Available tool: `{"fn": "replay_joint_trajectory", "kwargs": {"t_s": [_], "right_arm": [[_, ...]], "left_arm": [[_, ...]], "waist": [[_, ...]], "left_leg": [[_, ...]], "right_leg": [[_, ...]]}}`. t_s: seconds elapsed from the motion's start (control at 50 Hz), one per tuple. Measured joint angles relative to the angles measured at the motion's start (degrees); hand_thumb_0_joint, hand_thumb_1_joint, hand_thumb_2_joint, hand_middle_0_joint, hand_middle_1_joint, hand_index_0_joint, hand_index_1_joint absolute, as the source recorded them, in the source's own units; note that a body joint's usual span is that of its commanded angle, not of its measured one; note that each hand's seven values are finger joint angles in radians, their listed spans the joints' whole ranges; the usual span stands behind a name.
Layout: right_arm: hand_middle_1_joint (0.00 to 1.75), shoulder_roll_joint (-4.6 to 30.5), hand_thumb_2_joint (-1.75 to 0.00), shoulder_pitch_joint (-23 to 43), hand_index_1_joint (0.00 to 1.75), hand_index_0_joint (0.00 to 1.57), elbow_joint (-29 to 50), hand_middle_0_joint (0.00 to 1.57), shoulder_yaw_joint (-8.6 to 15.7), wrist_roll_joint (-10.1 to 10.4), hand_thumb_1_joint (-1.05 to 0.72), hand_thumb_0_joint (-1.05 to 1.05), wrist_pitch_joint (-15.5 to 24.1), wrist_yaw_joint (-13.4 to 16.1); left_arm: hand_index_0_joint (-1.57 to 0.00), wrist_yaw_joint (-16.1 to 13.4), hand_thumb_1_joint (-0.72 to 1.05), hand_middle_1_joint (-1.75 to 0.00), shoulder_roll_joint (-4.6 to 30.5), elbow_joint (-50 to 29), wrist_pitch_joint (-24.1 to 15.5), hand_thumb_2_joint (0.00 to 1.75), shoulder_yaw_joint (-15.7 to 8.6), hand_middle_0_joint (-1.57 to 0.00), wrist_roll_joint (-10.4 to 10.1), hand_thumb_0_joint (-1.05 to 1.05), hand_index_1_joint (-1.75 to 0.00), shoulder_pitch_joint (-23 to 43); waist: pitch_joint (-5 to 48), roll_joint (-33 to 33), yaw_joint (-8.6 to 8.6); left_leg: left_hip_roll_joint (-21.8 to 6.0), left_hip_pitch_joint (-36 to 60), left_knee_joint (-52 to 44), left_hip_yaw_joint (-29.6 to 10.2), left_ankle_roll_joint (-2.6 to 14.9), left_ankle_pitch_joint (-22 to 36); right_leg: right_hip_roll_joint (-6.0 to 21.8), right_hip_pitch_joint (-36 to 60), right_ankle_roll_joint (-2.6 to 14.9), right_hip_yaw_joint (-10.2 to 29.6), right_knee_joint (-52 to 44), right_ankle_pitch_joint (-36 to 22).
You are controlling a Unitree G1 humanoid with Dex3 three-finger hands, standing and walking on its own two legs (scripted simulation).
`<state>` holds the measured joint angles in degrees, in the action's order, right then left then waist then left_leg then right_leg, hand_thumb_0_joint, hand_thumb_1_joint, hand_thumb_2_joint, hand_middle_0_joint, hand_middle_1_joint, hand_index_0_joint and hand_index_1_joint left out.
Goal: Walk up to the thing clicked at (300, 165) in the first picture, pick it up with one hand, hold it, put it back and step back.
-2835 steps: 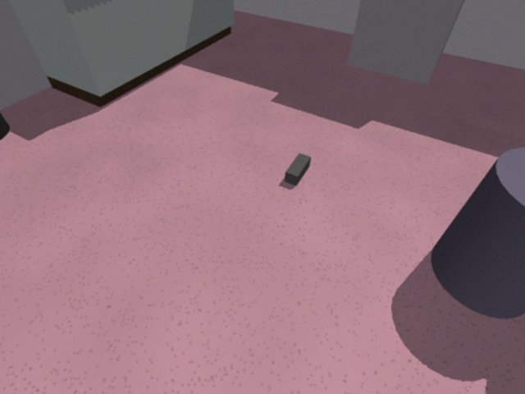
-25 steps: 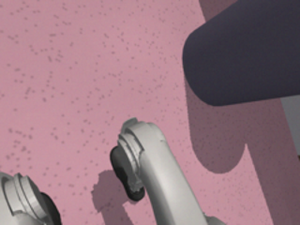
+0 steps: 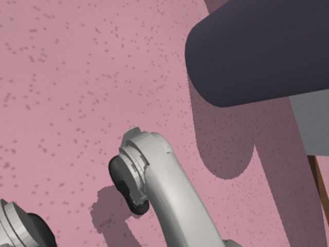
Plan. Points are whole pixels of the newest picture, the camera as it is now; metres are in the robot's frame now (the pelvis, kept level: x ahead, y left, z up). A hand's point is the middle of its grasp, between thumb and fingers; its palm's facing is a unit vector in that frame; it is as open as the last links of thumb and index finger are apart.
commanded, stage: open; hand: left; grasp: from above
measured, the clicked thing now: out of the picture +0.50 +0.31 -0.29
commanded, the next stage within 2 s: withdraw in 0.58 s
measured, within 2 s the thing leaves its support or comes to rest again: neither
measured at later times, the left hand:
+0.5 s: hand out of the picture +0.49 +0.31 -0.26, palm faces -0.24 -0.42 -0.88, open 13.2 cm
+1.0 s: hand out of the picture +0.54 +0.32 -0.20, palm faces -0.15 -0.38 -0.92, open 14.0 cm
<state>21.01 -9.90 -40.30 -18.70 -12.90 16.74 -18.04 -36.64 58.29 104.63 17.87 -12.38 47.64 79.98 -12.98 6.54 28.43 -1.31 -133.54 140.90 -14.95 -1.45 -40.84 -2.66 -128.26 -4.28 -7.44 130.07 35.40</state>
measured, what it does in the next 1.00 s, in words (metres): stands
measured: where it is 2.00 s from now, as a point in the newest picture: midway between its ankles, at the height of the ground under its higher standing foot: (95, 224)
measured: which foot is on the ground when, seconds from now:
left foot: down 0.00-1.00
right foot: down 0.00-1.00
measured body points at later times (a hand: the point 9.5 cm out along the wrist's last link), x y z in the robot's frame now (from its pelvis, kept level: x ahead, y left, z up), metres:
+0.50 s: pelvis +0.00 +0.00 +0.01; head +0.32 +0.11 +0.30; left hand +0.50 +0.32 -0.21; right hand -0.01 -0.23 -0.03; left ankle +0.06 +0.13 -0.29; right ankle +0.13 -0.13 -0.29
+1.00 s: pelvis +0.01 +0.00 +0.01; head +0.31 +0.10 +0.33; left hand +0.54 +0.33 -0.14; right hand -0.01 -0.24 -0.04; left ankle +0.06 +0.13 -0.29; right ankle +0.13 -0.13 -0.29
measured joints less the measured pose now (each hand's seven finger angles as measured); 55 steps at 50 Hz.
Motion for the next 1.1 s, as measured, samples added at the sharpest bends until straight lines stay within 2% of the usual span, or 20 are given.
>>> {"fn": "replay_joint_trajectory", "kwargs": {"t_s": [0.16, 0.3, 0.54, 0.7, 0.82, 0.9, 0.96, 1.04, 1.1], "right_arm": [[0.3, -0.3, -0.9, 0.1, 0.3, 0.19, 0.6, 0.19, -0.7, 0.2, -0.93, 0.0, 0.0, 0.1], [0.3, -0.3, -0.9, 0.0, 0.3, 0.2, 1.4, 0.19, -0.9, 0.2, -0.94, 0.0, -0.3, 0.0], [0.3, -0.1, -0.9, -0.1, 0.3, 0.19, 1.6, 0.19, -1.2, 0.2, -0.94, 0.01, 0.0, 0.1], [0.3, -0.1, -0.9, -0.1, 0.3, 0.19, 1.6, 0.19, -1.1, 0.2, -0.94, 0.0, -0.2, 0.0], [0.3, -0.2, -0.9, -0.3, 0.3, 0.19, 1.3, 0.19, -0.9, 0.4, -0.94, 0.01, 0.0, 0.0], [0.3, -0.5, -0.9, -1.0, 0.3, 0.2, 1.2, 0.19, -0.2, 1.1, -0.94, 0.01, -0.5, -0.1], [0.3, -0.6, -0.91, -2.0, 0.3, 0.2, 1.2, 0.19, 0.9, 2.1, -0.94, 0.01, -1.5, -0.3], [0.3, -1.2, -0.91, -3.4, 0.3, 0.2, -0.2, 0.19, 3.9, 4.4, -0.95, 0.0, -3.8, -0.7], [0.3, -1.4, -0.91, -3.6, 0.3, 0.2, -1.1, 0.19, 5.9, 5.6, -0.95, 0.0, -6.2, -0.8]], "left_arm": [[-0.29, -0.1, -0.29, -0.99, 0.3, -1.4, 0.4, 0.89, 0.7, -0.31, 0.4, 0.01, -0.97, 0.3], [-0.19, 0.0, -0.42, -1.08, 0.6, -1.7, 1.1, 1.03, 0.7, -0.2, 0.1, 0.0, -1.08, 0.1], [-0.13, 0.2, -0.47, -1.13, 0.7, -2.8, 0.9, 1.09, 0.7, -0.14, -0.7, 0.0, -1.13, -0.3], [-0.13, 0.2, -0.47, -1.13, 0.5, -2.9, 1.0, 1.09, 1.4, -0.13, -0.5, 0.0, -1.13, -0.3], [-0.12, 0.9, -0.48, -1.09, -0.1, -4.0, 1.4, 1.06, 1.5, -0.11, -1.4, 0.0, -1.09, -0.1], [-0.1, 2.6, -0.51, -1.06, -1.5, -8.5, 2.0, 1.03, 0.8, -0.1, -0.6, 0.0, -1.05, -0.3], [-0.1, 5.2, -0.52, -1.04, -3.5, -14.3, 3.0, 1.02, 1.5, -0.1, 0.6, 0.0, -1.04, -1.5], [-0.09, 10.4, -0.54, -1.03, -8.1, -21.7, 3.9, 1.02, 4.7, -0.09, 3.0, 0.0, -1.03, -6.0], [-0.09, 15.0, -0.55, -1.02, -11.2, -22.3, 4.1, 1.03, 8.9, -0.09, 4.9, 0.0, -1.03, -8.7]], "waist": [[0.0, 0.6, 0.41], [-0.1, 0.3, 0.51], [-0.5, 0.9, 0.26], [-0.2, 0.6, 0.17], [0.0, 0.5, 0.08], [0.9, 0.2, -0.62], [2.6, -0.8, -1.67], [7.7, -4.3, -4.25], [11.5, -7.3, -6.25]], "left_leg": [[-0.1, 0.3, -0.2, -0.4, 0.01, -0.4], [-0.2, 0.4, -0.5, -0.5, 0.08, -0.7], [-0.2, 0.6, -0.7, -0.7, -0.02, -0.7], [-0.1, 0.7, -1.0, -0.7, -0.09, -0.8], [-0.2, 0.8, -1.2, -0.6, -0.21, -0.8], [-0.3, 0.7, -1.5, -0.3, -0.47, -0.8], [-0.4, 0.8, -1.9, 0.0, -0.73, -1.0], [-0.5, 0.6, -2.5, 0.6, -0.96, -1.5], [-0.3, 1.1, -2.8, 1.6, -0.8, -1.9]], "right_leg": [[-0.1, 0.5, 0.12, -0.4, -0.6, 0.2], [-0.1, 0.7, 0.04, -0.5, -1.0, 0.4], [-0.1, 1.0, 0.05, -0.7, -1.3, 0.4], [0.1, 1.1, 0.19, -0.8, -1.5, 0.6], [0.1, 1.0, 0.31, -0.7, -1.5, 0.7], [0.1, 0.6, 0.61, -0.5, -1.6, 0.6], [0.1, 0.2, 0.83, -0.3, -1.5, 0.7], [0.4, -0.4, 1.17, 0.2, -1.4, 1.5], [0.8, -0.1, 1.24, 1.0, -1.0, 2.3]]}}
